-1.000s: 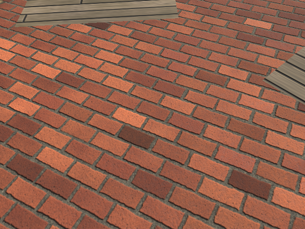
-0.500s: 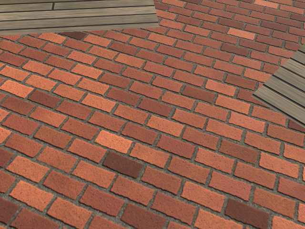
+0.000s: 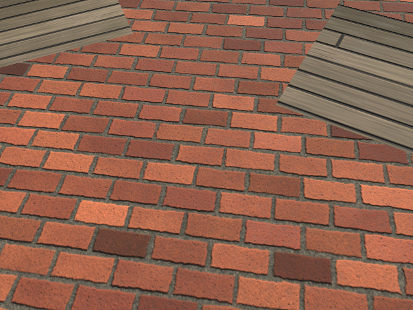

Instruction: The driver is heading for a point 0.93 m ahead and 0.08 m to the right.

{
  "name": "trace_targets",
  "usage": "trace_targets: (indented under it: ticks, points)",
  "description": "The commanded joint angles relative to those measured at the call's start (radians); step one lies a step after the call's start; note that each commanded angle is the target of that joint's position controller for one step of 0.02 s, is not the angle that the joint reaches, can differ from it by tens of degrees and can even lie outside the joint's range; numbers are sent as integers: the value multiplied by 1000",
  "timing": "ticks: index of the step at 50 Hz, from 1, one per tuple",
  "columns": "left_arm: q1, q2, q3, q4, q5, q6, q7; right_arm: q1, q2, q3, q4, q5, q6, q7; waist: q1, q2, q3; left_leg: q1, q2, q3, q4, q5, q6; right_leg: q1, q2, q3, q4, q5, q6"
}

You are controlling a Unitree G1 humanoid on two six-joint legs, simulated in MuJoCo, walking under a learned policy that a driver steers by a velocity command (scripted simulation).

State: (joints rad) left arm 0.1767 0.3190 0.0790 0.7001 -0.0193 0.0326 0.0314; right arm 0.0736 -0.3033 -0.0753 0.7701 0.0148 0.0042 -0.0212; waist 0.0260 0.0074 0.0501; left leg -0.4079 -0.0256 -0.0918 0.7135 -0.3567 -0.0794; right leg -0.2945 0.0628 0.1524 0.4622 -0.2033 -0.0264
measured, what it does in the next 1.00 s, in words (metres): walks ahead: left foot, then right foot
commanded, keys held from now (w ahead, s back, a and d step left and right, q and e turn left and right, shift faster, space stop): w+e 0.46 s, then w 0.20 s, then w+q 0.34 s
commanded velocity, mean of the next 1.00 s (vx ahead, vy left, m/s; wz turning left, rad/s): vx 0.42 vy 0.00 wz -0.29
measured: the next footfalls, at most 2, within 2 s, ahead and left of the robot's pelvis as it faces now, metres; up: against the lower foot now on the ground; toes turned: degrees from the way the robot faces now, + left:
left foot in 0.08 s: +0.06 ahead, +0.14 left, +0.00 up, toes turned -7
right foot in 0.56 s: +0.30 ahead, -0.20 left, +0.00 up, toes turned -22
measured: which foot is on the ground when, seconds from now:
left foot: up 0.00-0.06, down 0.08-0.56, up 0.58-1.00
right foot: down 0.00-0.08, up 0.10-0.54, down 0.56-1.00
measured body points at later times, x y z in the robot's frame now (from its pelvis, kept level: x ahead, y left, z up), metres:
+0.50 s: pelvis +0.15 -0.02 -0.02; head +0.19 -0.03 +0.43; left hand +0.44 +0.12 -0.09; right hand +0.05 -0.30 -0.13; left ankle +0.02 +0.15 -0.74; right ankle +0.25 -0.20 -0.72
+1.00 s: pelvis +0.40 -0.14 -0.01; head +0.43 -0.15 +0.44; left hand +0.54 +0.12 -0.12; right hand +0.50 -0.43 -0.11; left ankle +0.63 -0.06 -0.70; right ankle +0.26 -0.19 -0.74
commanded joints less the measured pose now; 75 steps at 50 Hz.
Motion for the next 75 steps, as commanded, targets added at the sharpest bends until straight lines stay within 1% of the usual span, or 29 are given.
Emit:
trace_targets:
  ticks: [1, 3, 4, 5, 6, 8, 11, 15, 22, 25, 27, 28, 29, 30, 31, 33, 38, 47, 52, 55, 56, 57, 58, 59, 61, 62, 65, 69, 75]
  points:
    - [-22, 164, 39, -68, 0, -10, 0, -8, -90, -25, -69, 11, -35, 16, -11, -195, -105, 93, -24, 38, -141, 17, 28, 31, -198, 305, -158, -267, -177]
    - [-37, 137, 27, -75, 1, -13, 1, 74, -96, -35, -41, 14, -58, 19, -65, -165, -88, 264, -6, 49, -328, 110, 65, -61, -143, 305, -99, -359, -129]
    - [-33, 87, 11, -82, 5, -18, 2, 163, -141, -49, -24, 4, -66, 12, -94, -78, -122, 426, 129, -69, -374, 52, 113, -187, -89, 240, 58, -423, -76]
    - [-22, 16, -7, -108, 0, -27, -2, 236, -216, -60, -9, -22, -66, 6, -88, 148, -136, 525, 336, -374, -473, -201, 217, -389, 47, 33, 351, -435, -19]
    - [-61, 84, 7, -155, -6, -45, -4, 213, -243, -66, -13, -52, -80, 20, -75, 216, -35, 402, 453, -602, -551, -348, 319, -510, -17, 38, 502, -386, -10]
    - [-21, 160, 36, -113, -1, -48, -11, 112, -128, -36, -41, -16, -91, 9, -43, 153, 41, 382, 350, -396, -553, -300, 267, -541, -77, 22, 602, -230, 15]
    - [-37, 99, 25, -110, 0, -59, -27, 158, -100, -23, -30, -16, -94, -4, -76, 106, 30, 400, 278, -168, -566, -20, 215, -542, -110, -22, 659, -61, 40]
    - [-85, 53, 10, -154, -9, -67, -44, 226, -115, -25, -11, -23, -99, 0, -106, 97, 22, 429, 271, -20, -576, 175, 235, -561, -131, -60, 574, 51, 69]
    - [-210, 7, -16, -222, -10, -73, -88, 279, -171, -36, 18, 1, -84, 9, -139, 81, 78, 433, 295, 157, -565, 341, 222, -431, -138, -184, 254, 115, 28]
    - [-184, 33, -3, -234, -6, -73, -96, 296, -200, -43, 35, 16, -72, 13, -87, 102, 34, 465, 315, 205, -453, 753, 205, -266, -70, -240, 175, 13, -41]
    - [61, 106, 43, -173, -5, -65, -84, 287, -213, -40, 41, 20, -66, 8, 69, 94, -126, 411, 289, 269, -152, 1061, 173, 103, 13, -270, 85, 64, -112]
    - [224, 157, 69, -131, -6, -53, -64, 291, -184, -25, 29, 8, -75, 5, 147, 58, -211, 199, 258, 275, 81, 874, 138, 404, -35, -170, 97, 92, -143]
    - [261, 271, 81, -114, -5, -57, -51, 372, -40, 23, -30, -31, -91, 16, 59, -235, -340, -222, 100, 252, 482, -30, 73, 750, -343, 372, 40, -84, -294]
    - [287, 211, 59, -137, 2, -70, -54, 325, -106, 15, -16, -1, -121, 25, 108, -181, -508, -279, 37, 23, 656, -218, 75, 756, -452, 681, -129, -157, -364]
    - [235, 160, 40, -119, 13, -83, -62, 217, -167, -7, -55, 41, -129, 30, 114, -133, -341, -371, 83, 6, 684, -141, 86, 652, -412, 503, -150, -98, -308]
    - [125, 116, 23, -105, 10, -95, -64, 179, -132, 2, -61, 12, -137, 22, 26, -64, -162, -319, 159, 29, 543, -8, 101, 364, -325, 246, -153, 132, -249]
    - [45, 79, 12, -73, 22, -137, -61, 244, -80, 8, -15, 7, -70, 26, -57, -60, -61, -204, 199, 24, 412, 139, 63, 111, -281, 30, -313, 220, -240]
    - [129, 110, 20, 17, 21, -140, -36, -12, -33, 26, -98, 8, -83, 57, 47, -36, 53, -270, 121, 54, -52, 513, 82, 231, -273, -213, -363, 262, -152]
    - [150, 141, 32, 45, 9, -98, -20, -61, -47, 21, -166, 5, -84, 92, 36, -58, 26, -286, 62, 131, -132, 309, 147, 433, -323, -258, -202, 631, -118]
    - [123, 169, 34, 31, 9, -73, 2, 197, -147, -33, -132, 6, -71, 82, -119, -93, -163, 106, -53, 197, -162, 241, 226, 373, -280, -319, 210, 1005, -58]
    - [138, 140, 18, 12, 22, -80, 10, 355, -222, -62, -108, 8, -61, 64, -188, -5, -270, 428, 63, -2, -174, 277, 290, 134, -242, -321, 508, 719, -20]
    - [233, 2, -28, -34, 39, -111, -10, 339, -304, -77, -128, 17, -64, 56, -88, 280, -393, 802, 344, -608, -267, 160, 529, -334, 9, -250, 938, -256, 67]
    - [168, 97, -14, -35, 12, -154, -33, 369, -217, -51, -135, 10, -68, 57, -154, 151, -492, 871, 363, -754, -378, 48, 526, -459, -8, -15, 1023, -343, 45]
    - [67, 127, -8, -68, -27, -172, -44, 342, -167, -39, -132, -1, -71, 53, -165, 97, -348, 781, 325, -582, -386, 70, 460, -518, -65, -14, 990, -281, 23]
    - [2, 108, -11, -84, 18, -177, -33, 219, -116, -22, -147, 2, -75, 50, -82, -59, -153, 474, 242, -374, -417, 277, 390, -449, -144, -45, 763, -177, 17]
    - [23, 110, -7, -90, 26, -168, -33, 187, -121, -19, -163, -11, -75, 45, -45, -3, -118, 363, 230, -349, -437, 384, 407, -381, -151, -47, 736, -163, 31]
    - [66, 83, -13, -75, 35, -139, -31, 154, -130, -23, -163, -6, -75, 32, -4, 9, -82, 200, 185, -250, -477, 480, 402, -306, -160, -80, 586, -139, 78]
    - [-77, 31, -37, -106, 38, -133, -32, 185, -169, -35, -141, 7, -65, 13, -56, 46, -54, 87, 98, -144, -469, 402, 332, -214, -109, -114, 266, 156, 111]
    - [-171, 84, -12, -130, 11, -154, -49, 266, -158, -35, -109, 14, -45, 6, -85, 98, -68, 211, 141, -296, -353, 221, 274, -136, -58, -66, 46, 200, 78]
